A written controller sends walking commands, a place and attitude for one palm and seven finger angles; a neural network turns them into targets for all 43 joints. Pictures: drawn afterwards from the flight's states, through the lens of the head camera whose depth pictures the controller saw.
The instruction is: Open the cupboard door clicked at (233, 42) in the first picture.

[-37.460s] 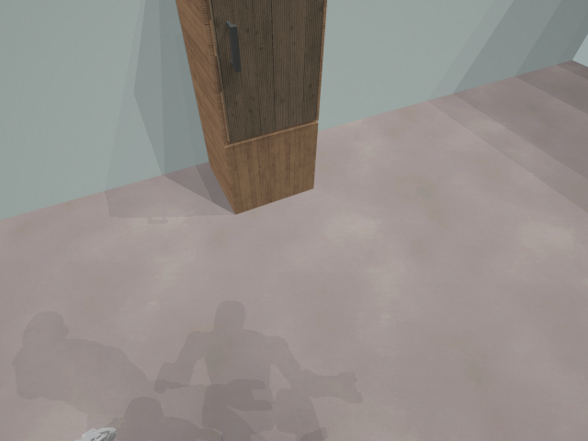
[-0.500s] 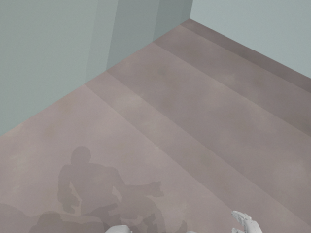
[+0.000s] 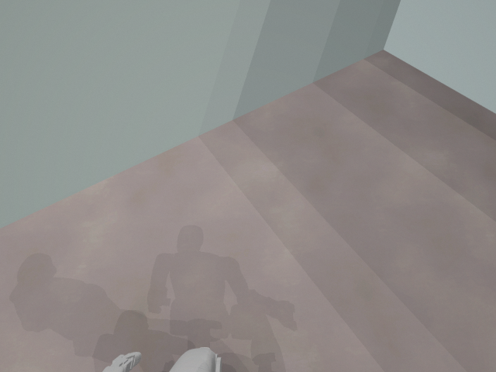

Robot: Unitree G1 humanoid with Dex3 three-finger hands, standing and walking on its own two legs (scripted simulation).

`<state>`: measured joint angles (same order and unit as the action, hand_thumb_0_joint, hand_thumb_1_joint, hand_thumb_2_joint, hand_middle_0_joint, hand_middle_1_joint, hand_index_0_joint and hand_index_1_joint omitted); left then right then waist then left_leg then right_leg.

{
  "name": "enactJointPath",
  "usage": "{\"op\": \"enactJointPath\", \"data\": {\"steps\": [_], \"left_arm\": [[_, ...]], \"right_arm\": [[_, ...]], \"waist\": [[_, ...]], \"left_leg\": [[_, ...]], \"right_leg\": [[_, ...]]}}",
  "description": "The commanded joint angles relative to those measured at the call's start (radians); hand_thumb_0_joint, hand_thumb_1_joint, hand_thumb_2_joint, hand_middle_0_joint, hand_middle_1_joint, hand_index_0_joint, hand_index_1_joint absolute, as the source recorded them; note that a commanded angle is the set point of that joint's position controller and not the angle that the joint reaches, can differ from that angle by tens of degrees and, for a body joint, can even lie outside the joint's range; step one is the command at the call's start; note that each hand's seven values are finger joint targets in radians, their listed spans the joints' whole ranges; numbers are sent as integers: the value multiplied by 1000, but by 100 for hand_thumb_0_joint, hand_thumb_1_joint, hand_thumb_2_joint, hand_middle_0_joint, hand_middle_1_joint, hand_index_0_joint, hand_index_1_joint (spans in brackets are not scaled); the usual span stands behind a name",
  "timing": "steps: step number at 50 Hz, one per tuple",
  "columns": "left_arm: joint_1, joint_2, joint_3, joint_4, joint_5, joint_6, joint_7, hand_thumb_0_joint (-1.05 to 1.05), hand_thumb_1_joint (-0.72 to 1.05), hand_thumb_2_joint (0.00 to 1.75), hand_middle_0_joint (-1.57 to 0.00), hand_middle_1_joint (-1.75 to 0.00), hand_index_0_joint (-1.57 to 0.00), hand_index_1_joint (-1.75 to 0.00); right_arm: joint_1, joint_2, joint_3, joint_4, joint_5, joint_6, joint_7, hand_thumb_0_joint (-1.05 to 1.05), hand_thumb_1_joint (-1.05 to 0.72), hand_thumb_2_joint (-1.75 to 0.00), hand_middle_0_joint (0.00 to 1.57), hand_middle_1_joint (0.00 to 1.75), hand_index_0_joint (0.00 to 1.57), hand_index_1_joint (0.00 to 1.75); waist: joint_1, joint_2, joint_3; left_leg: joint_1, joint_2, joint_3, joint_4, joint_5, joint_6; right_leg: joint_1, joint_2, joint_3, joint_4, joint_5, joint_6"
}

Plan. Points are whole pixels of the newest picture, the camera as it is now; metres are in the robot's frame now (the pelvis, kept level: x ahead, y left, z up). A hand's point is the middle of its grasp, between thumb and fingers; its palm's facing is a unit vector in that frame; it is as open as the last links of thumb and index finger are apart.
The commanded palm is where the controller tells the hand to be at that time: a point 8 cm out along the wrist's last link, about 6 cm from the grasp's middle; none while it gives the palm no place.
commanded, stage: turn to face it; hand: left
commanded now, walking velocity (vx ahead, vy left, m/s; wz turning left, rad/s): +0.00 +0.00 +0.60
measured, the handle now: out of the picture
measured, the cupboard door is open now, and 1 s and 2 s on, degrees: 40 40 40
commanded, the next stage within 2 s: take the last steps up to it in 2.00 s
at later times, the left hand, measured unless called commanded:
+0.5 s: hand out of the picture +0.05 +0.22 -0.16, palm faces +0.31 -0.90 -0.32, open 7.4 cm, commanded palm none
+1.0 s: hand out of the picture -0.04 +0.18 -0.18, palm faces +0.62 -0.74 -0.26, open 7.4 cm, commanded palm none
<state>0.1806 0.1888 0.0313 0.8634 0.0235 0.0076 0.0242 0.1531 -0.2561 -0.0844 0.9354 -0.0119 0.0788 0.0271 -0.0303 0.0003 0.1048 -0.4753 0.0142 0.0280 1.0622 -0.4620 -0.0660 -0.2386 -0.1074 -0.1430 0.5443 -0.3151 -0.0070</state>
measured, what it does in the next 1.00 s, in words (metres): steps on the spot, turning left: left foot, then right foot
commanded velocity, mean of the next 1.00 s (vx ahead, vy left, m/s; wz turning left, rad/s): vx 0.00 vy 0.00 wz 0.60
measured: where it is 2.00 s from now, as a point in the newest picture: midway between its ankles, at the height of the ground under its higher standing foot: outside the picture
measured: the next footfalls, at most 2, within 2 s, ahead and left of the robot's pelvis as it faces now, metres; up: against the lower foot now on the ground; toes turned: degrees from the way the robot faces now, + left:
left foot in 0.16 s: +0.04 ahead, +0.13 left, +0.00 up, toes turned +12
right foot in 0.50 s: +0.09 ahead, -0.13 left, +0.00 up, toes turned +16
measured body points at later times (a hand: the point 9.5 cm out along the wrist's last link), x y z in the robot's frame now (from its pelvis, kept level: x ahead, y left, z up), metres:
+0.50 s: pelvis +0.02 -0.03 -0.01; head +0.08 -0.03 +0.43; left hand +0.03 +0.26 -0.14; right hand +0.18 -0.25 -0.16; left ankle +0.00 +0.13 -0.74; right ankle +0.05 -0.15 -0.74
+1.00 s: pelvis +0.04 -0.04 -0.01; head +0.07 +0.01 +0.44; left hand -0.07 +0.22 -0.16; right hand +0.29 -0.17 -0.14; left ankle -0.02 +0.06 -0.74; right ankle +0.09 -0.16 -0.68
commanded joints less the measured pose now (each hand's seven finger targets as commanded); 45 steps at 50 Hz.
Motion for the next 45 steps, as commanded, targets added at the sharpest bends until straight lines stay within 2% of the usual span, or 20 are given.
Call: {"op": "enactJointPath", "data": {"steps": [1,4,6,7,8,9,11,13,19,22,23,25,27,30,37,41,42,43,44,45], "left_arm": [[87,233,70,-36,5,-23,12,0,90,90,-20,-30,-20,-30],[83,248,80,-28,5,-19,8,0,90,90,-20,-30,-20,-30],[54,243,83,-31,-6,-13,1,0,90,90,-20,-30,-20,-30],[51,204,77,-48,-10,-6,-4,0,90,90,-20,-30,-20,-30],[14,129,55,-97,-17,0,-11,0,90,90,-20,-30,-20,-30],[-48,153,52,-129,-4,12,-5,0,90,90,-20,-30,-20,-30],[-73,140,61,-94,-4,16,-6,0,90,90,-20,-30,-20,-30],[-25,143,64,-59,-3,20,-17,0,90,90,-20,-30,-20,-30],[-14,124,54,-66,-9,19,-16,0,90,90,-20,-30,-20,-30],[75,133,57,-51,-12,6,-15,0,90,90,-20,-30,-20,-30],[123,156,64,-40,-10,-1,-10,0,90,90,-20,-30,-20,-30],[140,308,86,-51,12,-14,4,0,90,90,-20,-30,-20,-30],[63,235,72,-65,2,-16,15,0,90,90,-20,-30,-20,-30],[3,180,53,-77,1,-22,12,0,90,90,-20,-30,-20,-30],[119,234,75,-21,8,-20,10,0,90,90,-20,-30,-20,-30],[83,242,84,-26,-9,-16,-2,0,90,90,-20,-30,-20,-30],[72,199,77,-49,-12,-13,-6,0,90,90,-20,-30,-20,-30],[21,128,52,-101,-17,-8,-11,0,90,90,-20,-30,-20,-30],[-45,160,53,-121,-4,6,0,0,90,90,-20,-30,-20,-30],[-70,130,56,-109,-9,10,4,0,90,90,-20,-30,-20,-30]], "right_arm": [[-97,-24,10,-105,5,-33,8,0,-90,-90,20,30,20,30],[-68,-33,10,-105,7,-41,6,0,-90,-90,20,30,20,30],[9,-71,-1,-90,0,-46,3,0,-90,-90,20,30,20,30],[69,-145,-21,-81,-8,-52,2,0,-90,-90,20,30,20,30],[144,-262,-51,-78,-17,-54,-7,0,-90,-90,20,30,20,30],[193,-281,-50,-60,-15,-46,-14,0,-90,-90,20,30,20,30],[92,-219,-38,-85,-16,-55,-36,0,-90,-90,20,30,20,30],[9,-178,-21,-109,-16,-62,-39,0,-90,-90,20,30,20,30],[0,-186,-29,-107,-18,-57,-32,0,-90,-90,20,30,20,30],[-49,-189,-36,-121,-12,-47,-29,0,-90,-90,20,30,20,30],[-69,-169,-35,-130,-5,-44,-28,0,-90,-90,20,30,20,30],[-83,-72,-20,-173,3,-47,-15,0,-90,-90,20,30,20,30],[-76,-99,-32,-143,-3,-35,-12,0,-90,-90,20,30,20,30],[-52,-57,-11,-104,-2,-25,4,0,-90,-90,20,30,20,30],[-132,-22,10,-117,6,-36,9,0,-90,-90,20,30,20,30],[-4,-76,-2,-92,-3,-52,1,0,-90,-90,20,30,20,30],[60,-163,-25,-84,-11,-58,-2,0,-90,-90,20,30,20,30],[139,-263,-50,-74,-14,-58,-12,0,-90,-90,20,30,20,30],[183,-252,-44,-52,-10,-53,-20,0,-90,-90,20,30,20,30],[146,-239,-44,-65,-14,-57,-35,0,-90,-90,20,30,20,30]], "waist": [[73,-194,-149],[57,-208,-159],[3,-147,-177],[-30,43,-216],[-74,356,-218],[-90,205,-214],[-45,260,-171],[8,164,-145],[12,150,-152],[52,157,-161],[79,116,-167],[104,-340,-139],[54,-251,-120],[18,-213,-117],[84,-215,-139],[2,-130,-200],[-34,78,-254],[-74,336,-257],[-85,182,-253],[-68,241,-234]], "left_leg": [[0,-2,66,-233,-5,-1],[85,-13,93,-389,49,17],[277,-9,89,-570,225,36],[438,117,-80,-644,405,88],[517,399,-459,-693,781,262],[441,450,-466,-696,662,327],[346,317,-385,-719,510,270],[283,242,-288,-727,475,224],[249,197,-284,-699,452,219],[157,156,-297,-630,422,186],[69,112,-281,-567,336,149],[-169,-93,-49,-93,-153,25],[-152,-15,-110,171,-82,31],[-103,9,-39,109,21,2],[20,-12,72,-295,0,12],[307,-18,84,-610,265,51],[491,157,-140,-652,521,125],[581,414,-462,-658,998,301],[538,415,-414,-640,918,335],[485,360,-400,-652,824,317]], "right_leg": [[223,-245,84,-106,678,-102],[209,-258,58,-52,669,-86],[79,-242,-1,61,516,-27],[-88,-173,-46,244,280,29],[-354,-25,-44,477,-360,102],[-361,-20,84,590,-372,79],[-392,-16,147,649,-227,80],[-341,-6,149,626,-121,85],[-181,57,110,305,-135,84],[7,102,80,64,-24,74],[127,76,93,-85,55,68],[175,-378,543,-318,91,-116],[82,-330,453,-258,233,-154],[107,-208,165,-179,478,-104],[235,-254,78,-90,691,-101],[105,-231,-10,126,623,-18],[-97,-146,-56,324,318,41],[-353,-20,-20,536,-363,94],[-368,-19,97,601,-361,79],[-392,-20,123,622,-307,84]]}}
